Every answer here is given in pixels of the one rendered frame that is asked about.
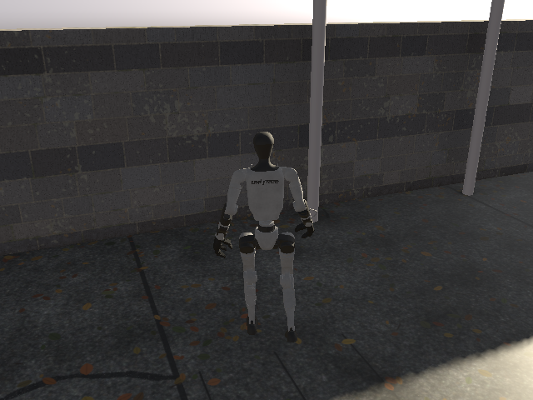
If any robot left hand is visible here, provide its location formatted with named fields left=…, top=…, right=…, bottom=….
left=213, top=237, right=232, bottom=258

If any robot left forearm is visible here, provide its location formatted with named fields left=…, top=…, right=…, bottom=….
left=215, top=203, right=232, bottom=240

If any robot right foot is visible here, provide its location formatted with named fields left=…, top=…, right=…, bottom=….
left=285, top=327, right=298, bottom=343

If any robot right hand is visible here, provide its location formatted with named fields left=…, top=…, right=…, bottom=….
left=295, top=223, right=315, bottom=238

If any right robot shin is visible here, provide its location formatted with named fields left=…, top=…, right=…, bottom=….
left=282, top=274, right=296, bottom=332

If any left robot upper arm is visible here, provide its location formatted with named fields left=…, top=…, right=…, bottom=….
left=224, top=168, right=247, bottom=216

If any right robot upper arm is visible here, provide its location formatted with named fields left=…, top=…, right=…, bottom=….
left=281, top=167, right=306, bottom=212

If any robot right forearm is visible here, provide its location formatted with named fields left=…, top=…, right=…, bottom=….
left=298, top=199, right=313, bottom=227

